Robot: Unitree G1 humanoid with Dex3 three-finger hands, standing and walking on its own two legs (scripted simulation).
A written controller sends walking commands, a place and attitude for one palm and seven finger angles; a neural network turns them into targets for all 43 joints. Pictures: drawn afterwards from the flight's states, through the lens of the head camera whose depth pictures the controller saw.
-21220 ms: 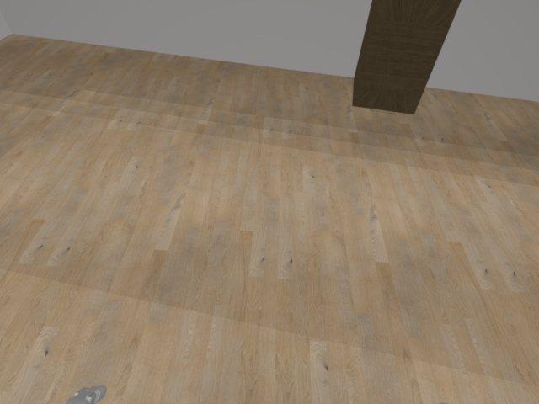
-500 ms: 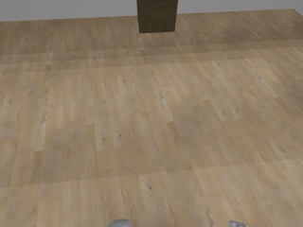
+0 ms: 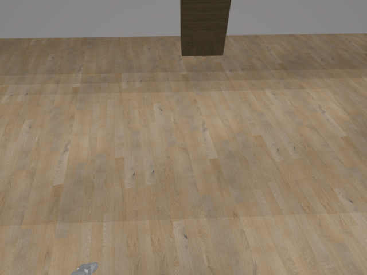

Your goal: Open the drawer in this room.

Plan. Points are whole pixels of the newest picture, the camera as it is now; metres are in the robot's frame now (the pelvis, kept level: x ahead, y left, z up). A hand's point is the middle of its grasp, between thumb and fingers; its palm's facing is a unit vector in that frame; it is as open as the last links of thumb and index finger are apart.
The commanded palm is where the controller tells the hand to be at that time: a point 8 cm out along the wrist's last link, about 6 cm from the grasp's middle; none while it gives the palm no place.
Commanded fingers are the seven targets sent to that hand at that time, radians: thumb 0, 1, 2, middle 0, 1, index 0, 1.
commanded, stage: stand and wait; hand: left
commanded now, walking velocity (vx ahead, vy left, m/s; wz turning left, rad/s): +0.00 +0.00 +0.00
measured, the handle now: out of the picture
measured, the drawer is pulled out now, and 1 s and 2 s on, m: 0.00 0.00 0.00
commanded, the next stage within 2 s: turn or walk to find it in 0.10 s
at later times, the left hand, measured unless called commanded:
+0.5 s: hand out of the picture -0.05 +0.16 -0.18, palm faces +0.17 -0.96 -0.20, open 7.4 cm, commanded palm none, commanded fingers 0.00 0.90 0.90 -0.20 -0.30 -0.20 -0.30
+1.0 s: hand out of the picture -0.05 +0.18 -0.17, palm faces +0.13 -0.98 -0.18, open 7.4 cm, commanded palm none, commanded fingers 0.00 0.90 0.90 -0.20 -0.30 -0.20 -0.30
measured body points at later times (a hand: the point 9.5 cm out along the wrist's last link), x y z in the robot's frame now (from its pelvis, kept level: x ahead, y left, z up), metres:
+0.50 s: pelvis -0.02 -0.01 +0.00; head +0.00 -0.01 +0.45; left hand -0.06 +0.22 -0.16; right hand +0.05 -0.25 -0.16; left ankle -0.06 +0.12 -0.74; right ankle -0.01 -0.12 -0.74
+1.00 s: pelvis -0.03 +0.01 +0.01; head -0.03 +0.01 +0.46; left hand -0.06 +0.23 -0.16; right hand +0.01 -0.22 -0.15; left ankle -0.06 +0.12 -0.74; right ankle -0.01 -0.12 -0.74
